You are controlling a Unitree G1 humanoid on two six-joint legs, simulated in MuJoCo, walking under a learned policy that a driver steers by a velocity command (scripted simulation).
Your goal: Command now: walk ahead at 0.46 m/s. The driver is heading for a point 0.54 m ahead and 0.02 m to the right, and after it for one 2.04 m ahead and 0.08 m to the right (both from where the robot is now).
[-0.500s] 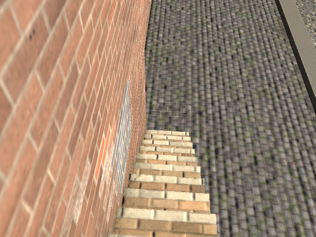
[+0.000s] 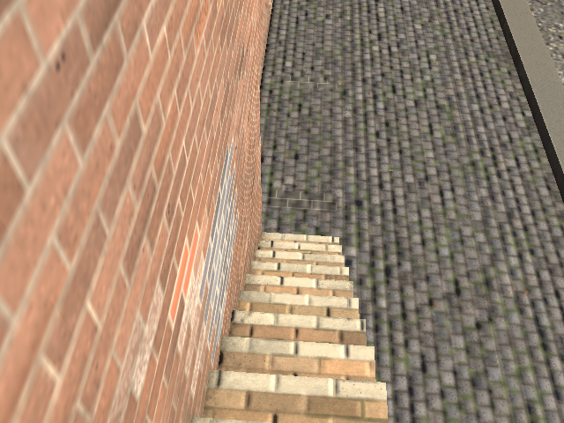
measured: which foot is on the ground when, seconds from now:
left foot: down 0.00-1.00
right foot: down 0.00-1.00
